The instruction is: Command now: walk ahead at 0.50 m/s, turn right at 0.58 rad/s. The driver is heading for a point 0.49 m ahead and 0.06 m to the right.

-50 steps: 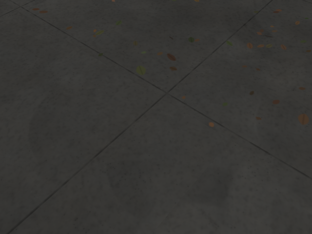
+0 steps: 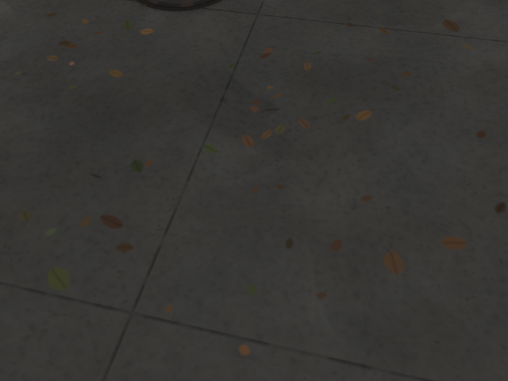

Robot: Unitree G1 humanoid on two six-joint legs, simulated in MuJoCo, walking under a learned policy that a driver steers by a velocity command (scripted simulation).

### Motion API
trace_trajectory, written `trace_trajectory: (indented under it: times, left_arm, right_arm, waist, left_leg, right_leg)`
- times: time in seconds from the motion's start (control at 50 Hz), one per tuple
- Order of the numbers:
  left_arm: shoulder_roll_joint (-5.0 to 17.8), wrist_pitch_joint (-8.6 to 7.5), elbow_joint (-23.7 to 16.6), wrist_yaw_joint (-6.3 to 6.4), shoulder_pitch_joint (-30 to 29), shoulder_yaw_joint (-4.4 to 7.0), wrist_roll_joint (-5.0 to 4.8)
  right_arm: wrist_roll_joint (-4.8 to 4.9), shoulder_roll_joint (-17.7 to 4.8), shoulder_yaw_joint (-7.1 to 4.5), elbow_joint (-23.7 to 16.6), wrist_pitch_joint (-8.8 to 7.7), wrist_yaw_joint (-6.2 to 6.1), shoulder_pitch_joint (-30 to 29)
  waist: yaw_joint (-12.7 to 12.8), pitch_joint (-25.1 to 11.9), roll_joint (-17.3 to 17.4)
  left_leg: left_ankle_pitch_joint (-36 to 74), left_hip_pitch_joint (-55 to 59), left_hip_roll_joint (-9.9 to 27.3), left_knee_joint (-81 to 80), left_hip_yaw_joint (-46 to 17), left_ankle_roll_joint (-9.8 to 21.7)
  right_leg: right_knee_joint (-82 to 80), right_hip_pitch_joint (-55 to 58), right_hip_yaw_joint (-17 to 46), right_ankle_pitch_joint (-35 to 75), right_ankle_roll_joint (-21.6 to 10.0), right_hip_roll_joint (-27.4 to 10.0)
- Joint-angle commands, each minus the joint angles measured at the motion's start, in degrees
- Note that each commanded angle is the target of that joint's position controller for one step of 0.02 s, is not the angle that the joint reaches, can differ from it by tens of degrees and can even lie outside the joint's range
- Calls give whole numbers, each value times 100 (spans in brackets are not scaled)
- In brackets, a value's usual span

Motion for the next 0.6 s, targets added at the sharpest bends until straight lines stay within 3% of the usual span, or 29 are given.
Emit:
trace_trajectory:
  times: [0.02, 0.06, 0.08, 0.12, 0.18, 0.22, 0.28, 0.3, 0.32, 0.34, 0.36, 0.38, 0.4, 0.42, 0.44, 0.46, 0.5, 0.54, 0.6]
  left_arm:
    - [779, -166, -406, 103, -6, 214, -19]
    - [954, -145, -336, 197, 158, 277, -63]
    - [1025, -149, -345, 222, 221, 294, -39]
    - [1072, -108, -243, 214, 366, 303, -50]
    - [991, -122, -89, 173, 591, 279, -90]
    - [924, -101, 14, 205, 793, 262, -109]
    - [984, 28, 57, 322, 719, 287, -72]
    - [996, 62, 38, 332, 652, 296, -65]
    - [907, 79, -23, 322, 515, 257, -58]
    - [694, 72, -162, 285, 363, 157, 8]
    - [306, 37, -221, 279, 1090, 47, -81]
    - [489, 1, -252, 279, 1396, 2, -143]
    - [977, 22, -217, 275, 931, 126, -188]
    - [1094, 51, -320, 276, 429, 155, -142]
    - [1020, 53, -412, 265, 137, 165, -60]
    - [897, 75, -438, 253, 79, 176, -36]
    - [598, 146, -411, 259, 288, 130, -66]
    - [418, 168, -512, 283, 165, 65, -2]
    - [288, 131, -550, 207, -68, -33, 53]
  right_arm:
    - [-118, -626, -197, -336, 55, -5, 157]
    - [-155, -423, -137, -524, 93, -16, -379]
    - [-180, -355, -84, -576, 85, -4, -671]
    - [-142, -246, -22, -678, 86, 33, -1073]
    - [-92, -344, -13, -823, 37, 120, -1465]
    - [-73, -476, -55, -939, -16, 141, -1671]
    - [-69, -626, -123, -995, -145, 173, -1519]
    - [-71, -693, -165, -939, -175, 160, -1242]
    - [-102, -822, -251, -795, -205, 126, -634]
    - [-192, -1038, -330, -691, -216, 86, 267]
    - [-256, -1436, -446, -598, -143, 45, 1053]
    - [-101, -1143, -373, -528, -89, 101, 1091]
    - [-45, -695, -259, -623, -41, 69, 785]
    - [-80, -539, -203, -677, 21, 43, 460]
    - [-135, -464, -167, -636, 50, 44, 236]
    - [-201, -366, -122, -600, 32, 45, 107]
    - [-205, -367, -120, -500, -24, 78, 4]
    - [-168, -571, -175, -379, -62, 84, -25]
    - [-77, -737, -210, -288, 36, 37, -138]
  waist:
    - [-161, -515, -129]
    - [-47, -292, -194]
    - [78, -234, -269]
    - [235, -164, -422]
    - [399, -96, -542]
    - [447, -75, -551]
    - [251, -158, -756]
    - [116, -267, -836]
    - [-208, -626, -813]
    - [-649, -1442, -601]
    - [-555, -2412, 730]
    - [-430, -2653, 1662]
    - [-528, -1750, 957]
    - [-516, -1065, 458]
    - [-388, -577, 256]
    - [-236, -334, 330]
    - [-15, -257, 478]
    - [56, -313, 466]
    - [15, -628, 443]
  left_leg:
    - [509, -854, 195, -714, -154, -184]
    - [1196, -806, 11, -1745, -30, -373]
    - [1654, -760, -86, -2185, 2, -435]
    - [2415, -573, -202, -2844, -28, -387]
    - [2927, -282, -335, -3417, -48, -197]
    - [2677, -322, -407, -3754, -119, -152]
    - [1908, -222, -434, -3884, -213, -93]
    - [1664, 172, -498, -3926, -124, -13]
    - [1768, 1078, -524, -4126, -5, 148]
    - [1779, 2662, 111, -3837, -510, 495]
    - [959, 5004, 1478, -3865, -2656, 1333]
    - [-153, 5296, 2031, -4494, -4275, 1540]
    - [-824, 4519, 1839, -4683, -3637, 1294]
    - [-458, 3599, 1605, -4813, -2768, 1090]
    - [128, 2779, 1378, -5006, -2186, 1031]
    - [949, 2215, 1178, -5119, -1724, 1010]
    - [2792, 1654, 988, -5184, -973, 1102]
    - [4252, 1595, 1010, -5182, -476, 1239]
    - [4643, 1617, 796, -5161, 195, 1156]
  right_leg:
    - [-1199, 1001, 1725, 2383, -1097, -1487]
    - [-1271, 677, 1391, 2358, -993, -1241]
    - [-1312, 617, 1306, 2015, -895, -1150]
    - [-1254, 471, 1298, 1533, -673, -1084]
    - [-1176, 467, 1533, 1123, -510, -1135]
    - [-966, 854, 1801, 865, -464, -1215]
    - [-361, 1383, 2205, 1238, -443, -1393]
    - [-121, 1368, 2275, 1651, -396, -1371]
    - [449, 1239, 2155, 2235, -258, -1115]
    - [1739, 582, 1913, 1940, -70, -817]
    - [3855, -1464, 1192, -220, 421, 15]
    - [4817, -2460, 1143, -2429, 484, -76]
    - [5210, -2823, 1156, -2008, 524, -461]
    - [5140, -2765, 857, -1562, 542, -681]
    - [4866, -2613, 768, -1271, 534, -861]
    - [4634, -2319, 777, -1122, 524, -984]
    - [4252, -1851, 641, -1235, 584, -978]
    - [3586, -1827, 517, -1043, 695, -929]
    - [2331, -1295, 277, 105, 711, -892]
